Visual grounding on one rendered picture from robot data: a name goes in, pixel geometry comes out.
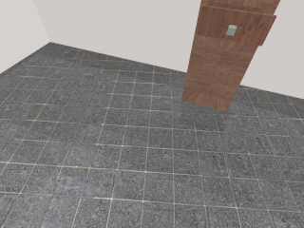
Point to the cabinet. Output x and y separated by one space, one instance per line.
216 66

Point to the drawer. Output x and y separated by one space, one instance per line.
253 24

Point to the handle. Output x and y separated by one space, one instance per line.
231 30

